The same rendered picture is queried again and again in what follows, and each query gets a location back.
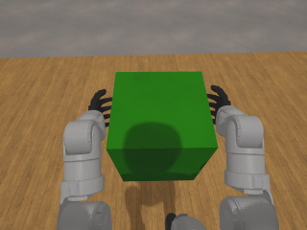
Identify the left robot forearm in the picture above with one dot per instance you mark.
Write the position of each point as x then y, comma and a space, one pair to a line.
82, 152

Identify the right robot hand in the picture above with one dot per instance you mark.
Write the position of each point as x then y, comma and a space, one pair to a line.
221, 100

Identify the robot right thigh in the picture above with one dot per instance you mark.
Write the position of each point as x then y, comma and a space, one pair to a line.
187, 223

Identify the carton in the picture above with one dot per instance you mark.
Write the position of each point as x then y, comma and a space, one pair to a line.
160, 126

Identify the right robot forearm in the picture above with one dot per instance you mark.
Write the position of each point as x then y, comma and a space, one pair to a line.
244, 147

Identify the right robot foot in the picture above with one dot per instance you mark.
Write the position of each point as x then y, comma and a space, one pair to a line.
168, 221

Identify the robot left upper arm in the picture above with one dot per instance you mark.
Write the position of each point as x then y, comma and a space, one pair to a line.
86, 215

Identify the robot right upper arm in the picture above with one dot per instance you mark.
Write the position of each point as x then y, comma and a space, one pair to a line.
247, 212

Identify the left robot hand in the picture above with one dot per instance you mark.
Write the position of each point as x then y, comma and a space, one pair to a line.
96, 104

